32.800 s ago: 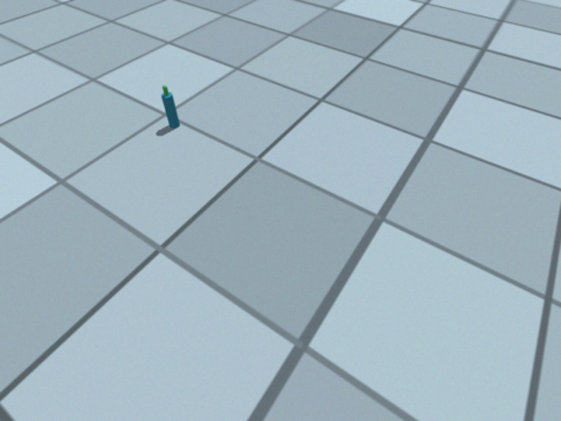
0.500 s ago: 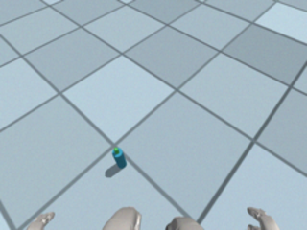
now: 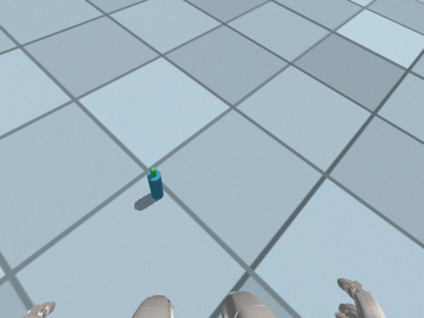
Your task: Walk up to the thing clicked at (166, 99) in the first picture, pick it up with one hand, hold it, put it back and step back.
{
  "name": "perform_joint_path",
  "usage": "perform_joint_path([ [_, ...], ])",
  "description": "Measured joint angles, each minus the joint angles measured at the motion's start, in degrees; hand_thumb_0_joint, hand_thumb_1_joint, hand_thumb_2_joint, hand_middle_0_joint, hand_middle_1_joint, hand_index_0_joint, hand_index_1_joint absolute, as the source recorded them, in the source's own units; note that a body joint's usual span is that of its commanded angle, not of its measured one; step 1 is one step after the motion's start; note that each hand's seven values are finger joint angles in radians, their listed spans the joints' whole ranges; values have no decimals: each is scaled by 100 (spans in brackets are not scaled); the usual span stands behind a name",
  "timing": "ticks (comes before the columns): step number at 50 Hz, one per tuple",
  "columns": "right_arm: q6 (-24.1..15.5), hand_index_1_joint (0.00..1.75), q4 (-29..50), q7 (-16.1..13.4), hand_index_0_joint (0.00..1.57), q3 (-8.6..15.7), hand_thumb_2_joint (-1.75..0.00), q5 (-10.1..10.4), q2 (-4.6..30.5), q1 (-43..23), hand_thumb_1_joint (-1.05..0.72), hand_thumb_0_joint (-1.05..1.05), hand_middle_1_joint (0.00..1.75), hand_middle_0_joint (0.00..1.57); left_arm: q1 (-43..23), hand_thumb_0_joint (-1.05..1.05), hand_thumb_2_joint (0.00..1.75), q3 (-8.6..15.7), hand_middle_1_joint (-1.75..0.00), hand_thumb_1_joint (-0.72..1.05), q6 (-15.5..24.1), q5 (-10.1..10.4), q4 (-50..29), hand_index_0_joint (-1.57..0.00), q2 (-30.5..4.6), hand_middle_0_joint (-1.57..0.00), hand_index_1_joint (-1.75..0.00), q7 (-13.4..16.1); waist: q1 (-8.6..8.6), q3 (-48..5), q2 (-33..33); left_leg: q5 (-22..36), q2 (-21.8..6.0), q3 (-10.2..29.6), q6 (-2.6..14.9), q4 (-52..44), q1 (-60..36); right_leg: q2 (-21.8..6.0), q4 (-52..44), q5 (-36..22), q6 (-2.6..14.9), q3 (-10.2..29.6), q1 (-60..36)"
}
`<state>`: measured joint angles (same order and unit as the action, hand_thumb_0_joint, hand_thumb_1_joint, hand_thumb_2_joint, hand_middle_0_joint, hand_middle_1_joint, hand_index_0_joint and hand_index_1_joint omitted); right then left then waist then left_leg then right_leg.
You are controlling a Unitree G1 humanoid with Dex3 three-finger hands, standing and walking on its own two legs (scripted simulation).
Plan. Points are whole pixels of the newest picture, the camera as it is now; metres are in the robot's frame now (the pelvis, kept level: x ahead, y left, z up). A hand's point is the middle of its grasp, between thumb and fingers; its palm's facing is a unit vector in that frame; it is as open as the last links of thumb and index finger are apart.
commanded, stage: step back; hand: left
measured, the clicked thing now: (155, 182) +0.67 +0.21 -0.63
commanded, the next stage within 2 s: stand in 1.96 s
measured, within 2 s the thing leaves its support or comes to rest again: neither
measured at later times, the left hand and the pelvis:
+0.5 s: hand out of the picture -0.04 +0.24 -0.15, palm faces +0.05 -0.91 -0.40, open 7.4 cm; pelvis -0.18 -0.04 -0.02, yaw +3 degrees
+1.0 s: hand out of the picture -0.29 +0.18 -0.14, palm faces +0.04 -0.90 -0.44, open 7.4 cm; pelvis -0.35 -0.10 -0.01, yaw +2 degrees
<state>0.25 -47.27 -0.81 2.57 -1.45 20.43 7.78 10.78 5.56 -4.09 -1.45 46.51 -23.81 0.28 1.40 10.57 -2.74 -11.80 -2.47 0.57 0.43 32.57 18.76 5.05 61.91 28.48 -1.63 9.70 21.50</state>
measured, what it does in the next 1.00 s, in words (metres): walks backwards: right foot, then left foot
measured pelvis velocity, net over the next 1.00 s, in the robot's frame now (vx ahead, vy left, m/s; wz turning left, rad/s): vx -0.35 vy -0.10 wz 0.03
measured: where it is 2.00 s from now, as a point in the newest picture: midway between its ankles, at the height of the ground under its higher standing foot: outside the picture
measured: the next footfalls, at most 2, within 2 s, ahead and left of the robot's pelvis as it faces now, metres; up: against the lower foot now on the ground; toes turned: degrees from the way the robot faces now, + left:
right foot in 0.10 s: -0.03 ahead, -0.16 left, +0.00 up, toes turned +3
left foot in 0.44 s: -0.15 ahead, +0.07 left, +0.00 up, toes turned +2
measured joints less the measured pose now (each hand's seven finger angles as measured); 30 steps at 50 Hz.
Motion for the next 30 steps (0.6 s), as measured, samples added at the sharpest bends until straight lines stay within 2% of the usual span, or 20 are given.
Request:
perform_joint_path([
  [3,14,31,166,9,20,13,-90,-13,81,-151,-90,1,30,20,21,1,90,-2,-30,91,13,2,73,-20,-19,-20,-30,-29,24,93,46,81,-95,-82,-93,230,284,-283,-1162,-38,23,-263,-429],
  [5,74,31,229,28,20,16,-90,-1,170,-235,-90,1,30,20,42,1,90,-8,-30,91,76,-2,129,-20,-1,-20,-30,-58,41,97,124,90,-169,-108,-171,490,531,-396,-2195,-465,89,-446,-794],
  [6,116,31,214,29,20,39,-90,21,260,-302,-90,1,30,20,-3,1,90,-7,-30,91,108,-19,205,-20,101,-20,-30,-56,5,175,354,91,-298,12,-190,638,618,-266,-2340,-565,109,-561,-862],
  [7,169,31,183,21,20,70,-90,47,336,-324,-90,1,30,20,-12,1,90,-33,-30,91,125,-50,241,-20,213,-20,-30,-73,-64,215,588,13,-338,232,-106,756,696,-141,-2349,-637,140,-693,-871],
  [8,218,31,143,-4,20,97,-90,69,355,-291,-90,1,30,20,35,1,90,-70,-30,91,128,-72,228,-20,279,-20,-30,-111,-94,162,666,-491,-184,449,-67,1009,816,-136,-2285,-668,169,-752,-801],
  [10,289,30,27,-52,20,118,-90,98,297,-170,-90,1,30,20,151,1,90,-129,-30,91,113,-100,190,-20,321,-20,-30,-143,27,-15,498,-1373,297,539,-46,1983,1033,-316,-2175,-729,230,-608,-609],
  [11,300,30,-21,-47,20,105,-90,118,283,-102,-90,1,30,20,191,1,90,-144,-30,90,97,-103,185,-20,341,-21,-30,-133,73,-87,415,-1487,497,549,-29,2439,1073,-400,-2228,-812,243,-529,-561],
  [13,271,30,-71,-32,20,77,-90,160,306,67,-90,1,30,20,195,1,90,-157,-30,90,69,-111,174,-20,386,-21,-30,-103,40,-214,374,-1426,775,624,-37,3119,1079,-510,-2425,-1019,248,-528,-486],
  [15,224,30,-108,-42,20,58,-90,169,325,242,-90,1,30,20,109,1,90,-140,-30,90,65,-125,107,-20,388,-21,-30,-75,-6,-293,369,-1393,885,636,-66,3374,935,-562,-2527,-1185,246,-592,-340],
  [17,199,30,-159,-53,20,31,-90,169,330,371,-90,1,30,20,-24,1,90,-129,-30,90,92,-142,-18,-20,356,-21,-30,-27,-50,-285,377,-1489,833,571,-89,3009,589,-572,-2553,-1317,234,-686,-184],
  [20,175,30,-219,-60,20,6,-90,121,277,483,-90,1,30,20,-298,1,90,-127,-30,90,134,-138,-244,-20,263,-21,-30,42,-146,-162,361,-1596,598,348,-88,1765,-31,-595,-2442,-1447,219,-915,72],
  [22,129,30,-249,-50,20,1,-90,78,203,515,-90,1,30,20,-500,1,90,-141,-30,90,123,-82,-377,-20,159,-21,-30,57,-205,-39,262,-1146,478,177,-19,635,-474,-662,-2184,-1447,195,-1046,292],
  [24,127,30,-332,-27,20,-12,-90,9,-25,407,-90,1,30,20,-669,1,90,-113,-30,90,66,-28,-397,-20,9,-21,-30,68,-96,204,-195,-937,690,-30,46,460,-562,-806,-1884,-1385,223,-779,430],
  [25,137,30,-318,14,20,-45,-90,-17,-71,408,-90,1,30,20,-668,1,90,-106,-30,90,31,-5,-368,-20,10,-21,-30,78,-80,208,-241,-891,660,-54,60,501,-509,-672,-1586,-897,238,-655,511],
  [27,126,30,-281,54,20,-78,-90,-50,-67,433,-90,1,30,20,-625,1,90,-139,-30,90,-50,2,-245,-20,94,-20,-30,87,-197,124,-60,-783,453,107,81,547,-363,-274,-633,-73,224,-557,651],
  [28,121,30,-273,45,20,-83,-90,-70,-62,431,-90,1,30,20,-587,1,90,-155,-30,91,-74,15,-191,-20,123,-20,-30,68,-232,70,16,-688,357,170,82,483,-318,-105,-162,76,224,-480,686],
  [30,124,31,-232,12,20,-94,-90,-80,-51,390,-90,1,30,20,-466,1,90,-167,-30,91,-78,52,-137,-20,139,-20,-30,22,-196,-67,65,-474,212,169,57,297,-215,95,561,77,231,-298,699],
])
